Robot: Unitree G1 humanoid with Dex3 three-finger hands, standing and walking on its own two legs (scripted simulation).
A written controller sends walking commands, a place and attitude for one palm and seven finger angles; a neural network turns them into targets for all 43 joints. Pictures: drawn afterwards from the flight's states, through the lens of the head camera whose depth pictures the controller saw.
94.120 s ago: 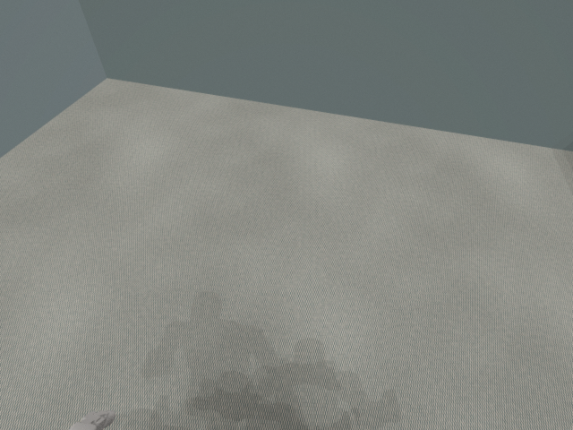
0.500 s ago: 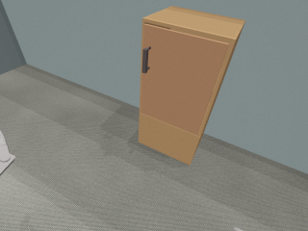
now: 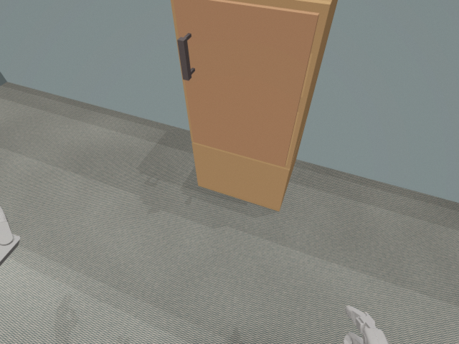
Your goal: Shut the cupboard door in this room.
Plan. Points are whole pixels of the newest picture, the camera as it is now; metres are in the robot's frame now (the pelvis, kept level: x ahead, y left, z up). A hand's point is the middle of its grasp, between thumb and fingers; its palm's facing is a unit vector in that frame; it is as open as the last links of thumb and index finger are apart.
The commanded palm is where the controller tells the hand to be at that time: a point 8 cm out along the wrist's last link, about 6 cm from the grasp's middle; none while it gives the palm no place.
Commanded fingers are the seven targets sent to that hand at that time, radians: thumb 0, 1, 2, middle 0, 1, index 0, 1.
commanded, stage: stop stepping back and stand still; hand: left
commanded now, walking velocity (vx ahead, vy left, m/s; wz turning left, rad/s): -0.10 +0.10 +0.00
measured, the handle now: (187, 56) +0.95 +0.17 +0.03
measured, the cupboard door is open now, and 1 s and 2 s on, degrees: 0 0 0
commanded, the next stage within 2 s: let the arm hang, fingers relaxed in 0.34 s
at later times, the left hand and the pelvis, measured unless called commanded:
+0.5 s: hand (38, 255) +0.23 +0.28 +0.10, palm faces +0.29 -0.84 -0.45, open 7.4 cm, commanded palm none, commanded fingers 0.00 0.90 0.90 -0.20 -0.30 -0.20 -0.30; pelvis +0.01 +0.03 +0.00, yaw -1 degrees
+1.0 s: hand out of the picture -0.05 +0.25 -0.16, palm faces -0.01 -0.97 -0.25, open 7.2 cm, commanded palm none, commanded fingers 0.00 0.90 0.90 -0.20 -0.30 -0.20 -0.30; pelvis -0.02 +0.04 +0.01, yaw -1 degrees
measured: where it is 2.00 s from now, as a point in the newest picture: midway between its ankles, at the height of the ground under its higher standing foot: outside the picture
